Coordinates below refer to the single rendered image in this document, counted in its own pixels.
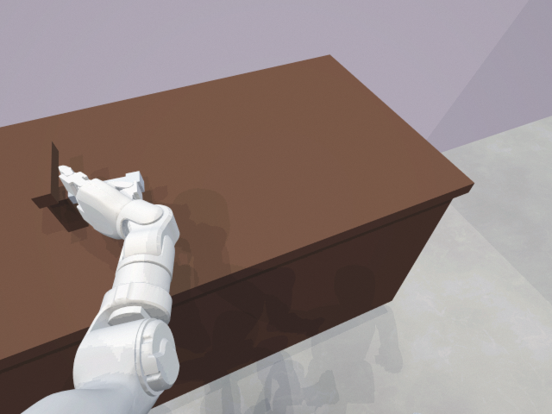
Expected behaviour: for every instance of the counter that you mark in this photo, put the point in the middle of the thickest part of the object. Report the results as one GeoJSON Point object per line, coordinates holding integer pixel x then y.
{"type": "Point", "coordinates": [302, 201]}

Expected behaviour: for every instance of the robot left upper arm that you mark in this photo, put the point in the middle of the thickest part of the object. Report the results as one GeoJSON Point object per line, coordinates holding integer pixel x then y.
{"type": "Point", "coordinates": [120, 369]}

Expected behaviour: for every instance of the left robot hand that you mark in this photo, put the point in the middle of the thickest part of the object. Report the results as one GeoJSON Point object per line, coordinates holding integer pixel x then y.
{"type": "Point", "coordinates": [99, 203]}

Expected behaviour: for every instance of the tap lever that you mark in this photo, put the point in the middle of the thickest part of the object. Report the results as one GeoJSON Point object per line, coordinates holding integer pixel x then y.
{"type": "Point", "coordinates": [130, 177]}

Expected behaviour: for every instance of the left robot forearm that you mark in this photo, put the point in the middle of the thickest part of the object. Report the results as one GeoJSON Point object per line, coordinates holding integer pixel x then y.
{"type": "Point", "coordinates": [145, 268]}

